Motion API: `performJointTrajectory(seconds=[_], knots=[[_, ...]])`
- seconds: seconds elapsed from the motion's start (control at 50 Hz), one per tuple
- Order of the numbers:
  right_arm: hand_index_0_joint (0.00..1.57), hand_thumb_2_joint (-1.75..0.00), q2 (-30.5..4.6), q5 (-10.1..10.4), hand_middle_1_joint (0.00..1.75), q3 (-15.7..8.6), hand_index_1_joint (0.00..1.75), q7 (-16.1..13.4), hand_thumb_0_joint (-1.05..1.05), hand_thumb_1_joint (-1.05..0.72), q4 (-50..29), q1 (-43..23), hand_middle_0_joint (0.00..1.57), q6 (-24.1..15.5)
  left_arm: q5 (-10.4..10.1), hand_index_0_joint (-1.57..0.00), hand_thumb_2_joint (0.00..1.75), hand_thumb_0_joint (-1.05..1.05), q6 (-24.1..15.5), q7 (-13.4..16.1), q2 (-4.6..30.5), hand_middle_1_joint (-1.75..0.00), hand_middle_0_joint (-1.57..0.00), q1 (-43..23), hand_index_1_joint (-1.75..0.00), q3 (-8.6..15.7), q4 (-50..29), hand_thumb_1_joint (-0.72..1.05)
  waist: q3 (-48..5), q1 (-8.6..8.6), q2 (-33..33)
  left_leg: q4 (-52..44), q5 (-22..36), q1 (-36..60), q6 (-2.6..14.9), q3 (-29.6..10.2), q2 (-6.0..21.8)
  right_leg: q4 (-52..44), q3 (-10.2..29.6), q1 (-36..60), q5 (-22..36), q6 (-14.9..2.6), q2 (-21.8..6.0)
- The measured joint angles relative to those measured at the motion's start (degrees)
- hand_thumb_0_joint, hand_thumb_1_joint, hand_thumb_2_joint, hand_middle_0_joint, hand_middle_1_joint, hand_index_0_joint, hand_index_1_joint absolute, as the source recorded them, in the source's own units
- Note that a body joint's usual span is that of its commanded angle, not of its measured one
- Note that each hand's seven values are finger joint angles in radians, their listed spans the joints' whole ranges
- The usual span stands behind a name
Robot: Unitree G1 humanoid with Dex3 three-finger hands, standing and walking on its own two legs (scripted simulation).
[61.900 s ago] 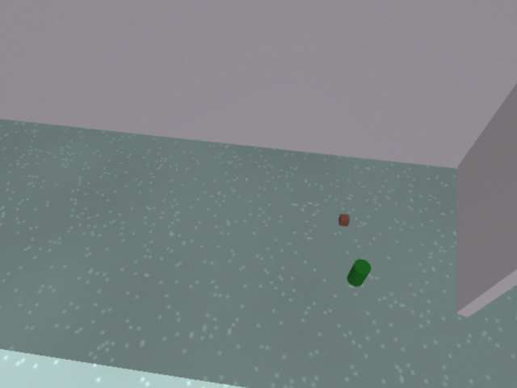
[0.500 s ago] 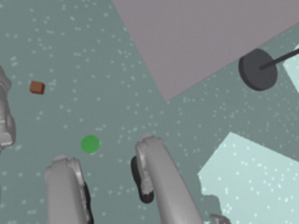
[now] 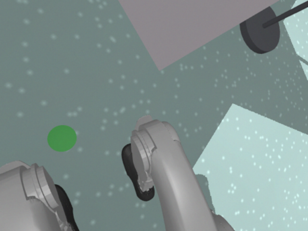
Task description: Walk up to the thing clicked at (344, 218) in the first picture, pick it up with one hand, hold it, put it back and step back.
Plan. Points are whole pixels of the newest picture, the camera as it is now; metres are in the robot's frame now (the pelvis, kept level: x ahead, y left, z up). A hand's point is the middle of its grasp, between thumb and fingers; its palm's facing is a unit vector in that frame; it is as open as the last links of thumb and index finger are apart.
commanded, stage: approach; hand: left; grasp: from above
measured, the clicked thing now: out of the picture +0.58 +0.27 -0.31
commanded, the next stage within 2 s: rest palm in 0.30 s
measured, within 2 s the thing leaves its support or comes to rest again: neither
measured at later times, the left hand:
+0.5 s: hand out of the picture +0.55 +0.29 -0.17, palm faces -0.32 -0.24 -0.92, open 13.5 cm
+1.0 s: hand out of the picture +0.59 +0.28 -0.12, palm faces -0.10 -0.22 -0.97, open 9.1 cm
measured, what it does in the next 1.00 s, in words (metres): stands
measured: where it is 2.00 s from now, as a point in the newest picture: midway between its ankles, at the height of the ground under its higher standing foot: (106, 203)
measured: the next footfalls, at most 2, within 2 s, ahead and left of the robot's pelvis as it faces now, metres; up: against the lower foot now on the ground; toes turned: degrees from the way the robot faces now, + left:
none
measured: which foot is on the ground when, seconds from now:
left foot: down 0.00-1.00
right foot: down 0.00-1.00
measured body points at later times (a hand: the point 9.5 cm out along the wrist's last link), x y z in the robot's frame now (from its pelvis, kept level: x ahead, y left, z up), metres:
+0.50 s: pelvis +0.00 +0.00 +0.00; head +0.29 +0.07 +0.34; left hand +0.56 +0.30 -0.12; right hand -0.02 -0.24 -0.07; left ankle +0.06 +0.13 -0.30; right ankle +0.11 -0.13 -0.30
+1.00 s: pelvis +0.00 +0.00 +0.01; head +0.29 +0.06 +0.35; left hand +0.59 +0.29 -0.06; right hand -0.03 -0.26 -0.06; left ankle +0.06 +0.13 -0.30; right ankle +0.11 -0.13 -0.30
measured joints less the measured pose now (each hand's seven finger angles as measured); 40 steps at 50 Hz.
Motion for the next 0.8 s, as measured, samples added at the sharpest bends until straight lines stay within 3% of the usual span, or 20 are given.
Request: performJointTrajectory(seconds=[0.16, 0.26, 0.34, 0.44, 0.56, 0.62, 0.68, 0.8], knots=[[0.2, -0.89, -3.25, -0.85, 0.3, 2.23, 0.3, 1.6, 0.0, -0.91, -2.67, 1.34, 0.2, -0.69, 1.48, -0.28, 0.73, 0.0, 0.47, 5.67, 2.92, -1.05, -0.2, 0.07, -0.95, 4.62, -0.94, -0.32, 3.15, -2.33, -2.26, 2.83, -1.13, -1.05, -0.42, -1.99, 0.04, 1.55, -1.53, -0.67, -0.25, 0.02, 0.42], [0.2, -0.89, -4.95, -0.72, 0.3, 2.15, 0.3, 3.4, 0.0, -0.91, -3.32, 2.13, 0.2, -0.7, 0.21, -0.28, 0.73, 0.0, 2.81, 5.81, 4.52, -1.06, -0.2, -0.09, -0.96, 5.93, -4.84, -0.34, 3.48, -2.41, -1.78, 3.37, -2.07, -0.99, -0.41, -2.54, 0.45, 1.62, -1.96, -0.74, -0.6, 0.23, 0.82], [0.2, -0.89, -5.28, -0.22, 0.3, 1.2, 0.3, 4.57, 0.0, -0.91, -2.98, 2.58, 0.2, -0.44, -1.16, -0.27, 0.74, 0.0, 4.83, 3.66, 4.51, -1.07, -0.19, 0.44, -0.97, 5.17, -8.05, -0.37, 2.33, -1.55, -0.33, 3.08, -2.46, -0.79, -0.36, -2.7, 0.65, 1.13, -2.14, -0.52, -0.81, 0.28, 0.94], [0.2, -0.89, -5.1, 0.3, 0.3, 0.24, 0.3, 5.84, 0.0, -0.91, -2.27, 3.26, 0.2, 0.66, -3.57, -0.24, 0.77, 0.0, 6.89, -0.59, 2.11, -1.08, -0.17, 2.92, -0.99, 2.22, -9.32, -0.41, 0.2, 0.56, 1.85, 2.41, -2.25, 0.1, -0.15, -2.55, 0.51, 0.49, -2.11, 0.65, -0.91, 0.32, 0.74], [0.2, -0.89, -4.37, 0.16, 0.3, 0.58, 0.3, 5.93, 0.0, -0.91, -1.65, 2.41, 0.2, 1.14, -5.68, -0.2, 0.82, 0.0, 5.43, -4.29, -0.76, -1.08, -0.14, 4.9, -1.0, -2.07, -5.01, -0.44, -0.79, 1.56, 2.38, 1.86, -0.42, 1.05, 0.17, -2.11, -0.12, 0.18, -1.8, 2.17, 0.11, 0.33, 0.26], [0.2, -0.89, -4.11, 0.07, 0.3, 1.14, 0.3, 5.02, 0.0, -0.91, -1.7, 1.54, 0.2, 0.85, -4.85, -0.18, 0.84, 0.0, 3.02, -4.8, -1.11, -1.08, -0.13, 4.84, -1.01, -3.16, -2.52, -0.44, -0.13, 1.08, 1.41, 1.97, 0.82, 1.05, 0.23, -2.12, -0.38, 0.25, -1.81, 2.42, 1.11, 0.2, 0.18], [0.2, -0.9, -4.04, 0.06, 0.3, 1.67, 0.3, 3.74, -0.01, -0.9, -1.69, 0.9, 0.2, 0.34, -2.71, -0.18, 0.85, -0.01, 0.22, -3.64, -1.18, -1.05, -0.14, 4.81, -0.98, -3.4, -1.44, -0.4, 1.01, 0.5, 0.05, 2.25, 1.78, 0.96, 0.19, -2.29, -0.46, 0.37, -1.95, 2.47, 2.04, -0.06, 0.26], [0.2, -0.9, -4.38, -0.06, 0.3, 1.56, 0.3, 2.19, 0.0, -0.9, -1.32, 1.25, 0.2, -1.74, 1.57, -0.2, 0.88, -0.01, -1.66, 3.9, -0.33, -0.81, -0.19, 3.53, -0.73, 0.34, -1.32, -0.15, 2.18, -0.68, -1.45, 2.29, 2.04, 0.45, -0.04, -2.46, -0.14, 0.29, -2.08, 1.65, 2.75, -0.34, 0.63]])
